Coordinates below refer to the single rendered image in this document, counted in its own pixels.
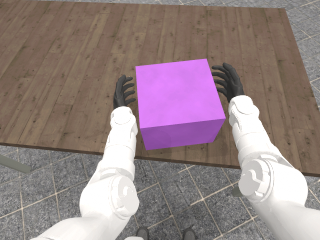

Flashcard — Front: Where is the right robot forearm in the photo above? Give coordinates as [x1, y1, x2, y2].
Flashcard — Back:
[228, 95, 308, 193]

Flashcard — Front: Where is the robot left foot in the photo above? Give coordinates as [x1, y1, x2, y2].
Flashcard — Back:
[136, 226, 149, 240]

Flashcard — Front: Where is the robot right hand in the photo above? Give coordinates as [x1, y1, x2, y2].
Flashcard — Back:
[211, 62, 245, 104]

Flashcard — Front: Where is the left robot upper arm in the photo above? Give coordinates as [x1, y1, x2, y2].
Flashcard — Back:
[30, 174, 140, 240]

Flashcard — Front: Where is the robot right foot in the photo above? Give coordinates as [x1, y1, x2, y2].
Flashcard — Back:
[182, 228, 197, 240]

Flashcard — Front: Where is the table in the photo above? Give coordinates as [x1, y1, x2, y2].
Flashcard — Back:
[0, 0, 320, 197]

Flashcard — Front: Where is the robot left hand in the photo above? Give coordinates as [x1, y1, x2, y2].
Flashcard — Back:
[113, 74, 136, 110]

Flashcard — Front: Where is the robot foot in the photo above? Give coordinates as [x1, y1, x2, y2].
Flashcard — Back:
[136, 226, 149, 240]
[182, 228, 197, 240]

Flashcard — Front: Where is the carton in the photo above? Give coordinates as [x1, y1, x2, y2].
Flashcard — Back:
[135, 58, 226, 150]

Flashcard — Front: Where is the left robot forearm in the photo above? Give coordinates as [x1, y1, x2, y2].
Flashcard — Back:
[79, 106, 138, 208]

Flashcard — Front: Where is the right robot upper arm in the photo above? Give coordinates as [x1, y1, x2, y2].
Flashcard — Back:
[238, 158, 320, 240]

